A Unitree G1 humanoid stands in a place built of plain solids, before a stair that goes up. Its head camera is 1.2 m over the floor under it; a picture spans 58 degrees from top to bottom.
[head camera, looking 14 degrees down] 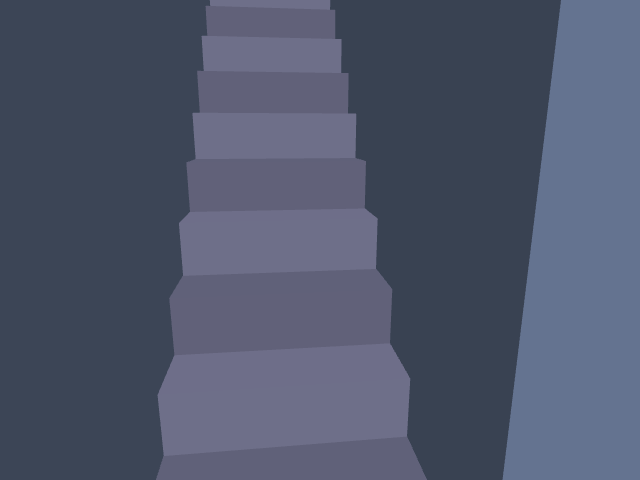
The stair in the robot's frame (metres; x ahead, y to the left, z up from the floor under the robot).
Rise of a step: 0.22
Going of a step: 0.24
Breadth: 0.79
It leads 7 degrees to the left of straight ahead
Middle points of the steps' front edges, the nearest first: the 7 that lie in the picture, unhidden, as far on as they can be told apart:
1.20 0.10 0.43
1.44 0.13 0.65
1.68 0.16 0.86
1.93 0.18 1.08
2.17 0.21 1.29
2.41 0.24 1.51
2.65 0.27 1.72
